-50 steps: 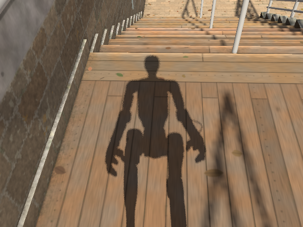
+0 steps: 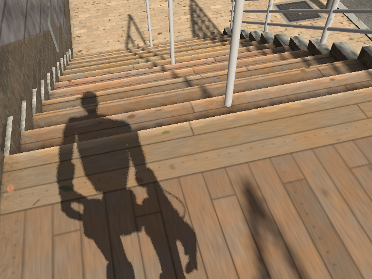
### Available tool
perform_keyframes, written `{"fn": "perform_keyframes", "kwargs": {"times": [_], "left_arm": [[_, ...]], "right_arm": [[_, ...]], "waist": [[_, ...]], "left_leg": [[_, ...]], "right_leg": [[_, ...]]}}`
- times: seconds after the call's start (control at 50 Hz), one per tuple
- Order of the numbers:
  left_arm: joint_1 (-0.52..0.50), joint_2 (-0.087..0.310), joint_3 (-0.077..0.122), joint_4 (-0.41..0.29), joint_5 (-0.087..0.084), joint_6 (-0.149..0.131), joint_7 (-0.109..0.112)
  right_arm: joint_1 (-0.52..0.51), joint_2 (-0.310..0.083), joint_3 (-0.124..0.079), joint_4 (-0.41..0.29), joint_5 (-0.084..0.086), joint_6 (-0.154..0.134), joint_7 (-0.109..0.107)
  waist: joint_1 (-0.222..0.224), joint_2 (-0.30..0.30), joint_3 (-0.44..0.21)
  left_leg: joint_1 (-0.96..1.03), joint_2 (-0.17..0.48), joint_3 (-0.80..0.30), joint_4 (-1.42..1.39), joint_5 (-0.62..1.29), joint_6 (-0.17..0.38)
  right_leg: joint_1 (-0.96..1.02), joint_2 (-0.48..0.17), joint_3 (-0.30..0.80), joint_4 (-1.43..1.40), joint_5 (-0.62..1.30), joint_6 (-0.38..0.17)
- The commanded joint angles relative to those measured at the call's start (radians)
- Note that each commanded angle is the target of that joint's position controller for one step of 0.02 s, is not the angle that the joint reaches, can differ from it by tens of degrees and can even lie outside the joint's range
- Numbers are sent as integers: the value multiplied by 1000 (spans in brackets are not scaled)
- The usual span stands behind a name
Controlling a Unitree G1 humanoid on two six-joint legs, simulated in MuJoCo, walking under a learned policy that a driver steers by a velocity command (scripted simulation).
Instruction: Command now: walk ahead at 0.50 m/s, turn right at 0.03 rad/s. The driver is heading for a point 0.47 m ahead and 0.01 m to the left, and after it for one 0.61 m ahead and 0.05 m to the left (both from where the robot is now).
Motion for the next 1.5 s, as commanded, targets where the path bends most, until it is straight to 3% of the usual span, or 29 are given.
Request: {"fn": "perform_keyframes", "kwargs": {"times": [0.02, 0.08, 0.18, 0.24, 0.3, 0.34, 0.36, 0.38, 0.4, 0.42, 0.44, 0.48, 0.54, 0.58, 0.72, 0.76, 0.82, 0.86, 0.88, 0.9, 0.92, 0.94, 0.98, 1.06, 1.12, 1.24, 1.28, 1.32, 1.5], "left_arm": [[136, 66, 17, 24, -3, -19, 7], [188, 117, 32, 41, -13, -33, 5], [282, 122, 29, 73, -7, -32, 10], [338, 130, 27, 95, -4, -33, 13], [337, 161, 32, 105, 7, -32, 22], [302, 189, 38, 97, 8, -29, 19], [313, 171, 31, 95, 17, -29, 17], [422, 65, 2, 71, -9, -32, 3], [477, 65, 6, 92, -6, -26, 8], [358, 166, 32, 74, 13, -22, 14], [294, 164, 37, 51, 3, -31, 6], [251, 127, 34, 41, 16, -18, -3], [260, 79, 27, 39, 24, 10, -9], [176, 79, 28, 11, 22, 24, -14], [-77, 70, 18, -82, 2, 19, -16], [-80, 50, 13, -98, 6, 13, -17], [-22, 67, 22, -65, 2, 1, -3], [189, 82, 33, 1, 25, -18, 11], [292, 156, 49, 43, 43, -33, 22], [341, 222, 63, 40, 45, -27, 23], [319, 196, 58, 23, -12, -15, 15], [228, 155, 47, 6, -21, -9, 15], [98, 63, 15, -11, -2, -7, 24], [99, 57, 4, 12, 5, -12, 26], [120, 78, 9, 25, 11, -1, 26], [128, 75, 15, 45, -4, 51, 35], [178, 51, 18, 57, -11, 62, 34], [182, 36, 16, 73, -11, 64, 30], [200, 19, 9, 127, -8, 51, 34]], "right_arm": [[21, -57, -12, -51, -17, 18, 17], [-87, -76, -21, -89, -16, 25, 23], [-330, -63, -7, -165, 2, 13, 28], [-435, -71, 3, -196, 10, 14, 30], [-414, -116, -2, -203, 4, 4, 23], [-216, -162, -22, -135, -8, -16, 14], [-59, -198, -38, -85, -19, -32, 5], [74, -318, -67, -79, -41, -38, -7], [89, -327, -70, -69, -22, -21, 3], [-25, -257, -54, -79, 6, -13, 7], [-131, -212, -44, -100, 14, -14, 6], [-166, -160, -31, -85, 19, -24, 3], [-108, -145, -26, -41, 22, -41, 1], [-84, -152, -28, -27, 19, -45, 0], [13, -153, -22, -2, 29, -53, -1], [17, -131, -9, 8, 25, -54, 1], [-9, -163, -13, -7, 19, -42, 2], [-14, -175, -19, 1, 23, -31, -5], [34, -157, -14, -6, 24, -28, -7], [202, -52, 6, 0, 53, -21, -7], [209, -105, -11, 22, 49, 0, -18], [130, -130, -21, 9, 27, 12, -17], [33, -86, -15, -5, 6, 27, -15], [78, -40, -1, 27, 1, 72, -15], [10, -57, 4, 25, 0, 88, -30], [-6, -51, 16, 46, -3, 81, -35], [-15, -90, 15, 44, -5, 64, -37], [-26, -44, 26, 53, 11, 48, -33], [20, -37, 26, 65, 13, 39, -32]], "waist": [[7, -52, 65], [1, -38, 54], [61, -78, 91], [101, -91, 97], [76, -82, 88], [-9, -61, -19], [-61, -55, -105], [-58, 147, -261], [-43, 244, -368], [-17, 116, -212], [12, 108, -95], [50, 81, -1], [80, 67, 1], [75, 67, 50], [21, 25, 106], [30, 58, 76], [42, 103, 28], [142, 65, -44], [146, -32, -139], [92, -235, -302], [92, -153, -371], [72, -92, -253], [29, -57, -75], [-25, -79, -101], [1, -99, -81], [8, -53, 13], [49, 20, 72], [62, 85, 83], [52, 2, 52]], "left_leg": [[-221, 74, -48, -27, 84, -27], [-254, 85, -19, -99, 200, -45], [-218, 69, 29, -400, 409, -53], [-154, 42, 43, -532, 460, -42], [-117, 29, 31, -604, 361, -4], [100, -23, 60, -667, 312, 29], [319, 17, 20, -674, 308, 54], [665, 310, -362, -665, 259, 159], [733, 452, -687, -811, 184, 244], [588, 363, -568, -852, 39, 189], [430, 322, -430, -888, 101, 161], [273, 244, -265, -935, 304, 133], [217, 213, -176, -959, 456, 142], [202, 202, -163, -1015, 342, 149], [292, 222, -121, -1032, 484, 133], [323, 201, -59, -947, 775, 108], [350, 185, -39, -844, 937, 75], [338, 141, -10, -601, 936, 42], [228, 86, 11, -406, 666, 16], [-3, -55, 53, -64, -84, -12], [-29, -63, -61, 44, -227, -17], [-60, -30, -85, 70, -184, -19], [-36, 29, -91, -52, -82, -33], [149, 24, -57, -248, -19, -56], [154, 25, -33, -394, 1, -53], [268, 42, -19, -684, 161, -22], [189, 108, -120, -782, 114, 0], [32, 109, -136, -852, 45, -13], [87, 92, -122, -848, 124, -11]], "right_leg": [[81, -303, 327, -274, 249, -141], [87, -286, 257, -310, 373, -134], [103, -225, 163, -322, 408, -81], [163, -251, 167, -322, 412, -71], [291, -299, 173, -241, 581, -65], [322, -270, 127, -3, 782, -42], [220, -221, 93, 196, 696, -25], [-94, -131, 41, 551, 321, 20], [-273, -2, 59, 794, -347, 28], [-334, -70, 128, 819, -236, 5], [-317, -117, 118, 773, -131, 6], [-260, -166, 103, 684, -62, 27], [-214, -169, 75, 626, -56, 64], [-281, -187, 57, 544, -4, 77], [-350, -185, 24, 247, 179, 105], [-289, -157, 9, 176, 206, 92], [-138, -109, -4, 109, 173, 61], [81, -95, 1, -57, 294, 26], [274, -224, 84, -16, 673, 4], [542, -517, 380, 54, 1141, -157], [491, -542, 444, 19, 1147, -209], [356, -491, 372, -41, 979, -195], [130, -397, 253, -143, 792, -122], [-15, -320, 146, -197, 615, -86], [-36, -309, 166, -241, 285, -76], [-156, -291, 223, -302, -267, -1], [-139, -220, 186, -280, -240, 63], [31, -189, 139, -205, -79, 63], [46, -199, 142, -189, -23, 61]]}}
